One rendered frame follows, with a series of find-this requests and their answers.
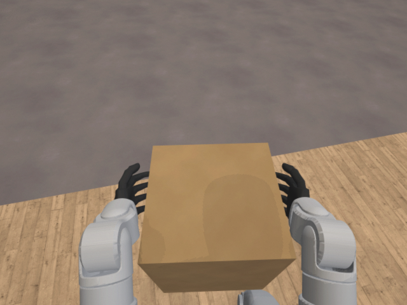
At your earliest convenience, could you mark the right robot thigh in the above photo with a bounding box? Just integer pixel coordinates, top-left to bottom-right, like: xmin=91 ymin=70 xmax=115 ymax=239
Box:
xmin=237 ymin=290 xmax=280 ymax=305

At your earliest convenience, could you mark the robot left hand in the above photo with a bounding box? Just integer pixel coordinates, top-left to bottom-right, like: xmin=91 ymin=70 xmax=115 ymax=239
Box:
xmin=114 ymin=163 xmax=149 ymax=215

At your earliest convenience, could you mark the left robot forearm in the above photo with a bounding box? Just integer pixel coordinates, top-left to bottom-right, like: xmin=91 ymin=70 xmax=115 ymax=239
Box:
xmin=78 ymin=198 xmax=140 ymax=305

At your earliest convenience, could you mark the carton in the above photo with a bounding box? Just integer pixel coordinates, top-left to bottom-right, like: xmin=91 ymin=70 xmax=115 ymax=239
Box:
xmin=137 ymin=143 xmax=296 ymax=293

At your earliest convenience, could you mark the robot right hand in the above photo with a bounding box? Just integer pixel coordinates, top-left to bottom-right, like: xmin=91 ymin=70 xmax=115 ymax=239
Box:
xmin=275 ymin=163 xmax=310 ymax=219

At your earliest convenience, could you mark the right robot forearm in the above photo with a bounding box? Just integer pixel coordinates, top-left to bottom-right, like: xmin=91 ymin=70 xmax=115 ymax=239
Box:
xmin=289 ymin=197 xmax=357 ymax=305

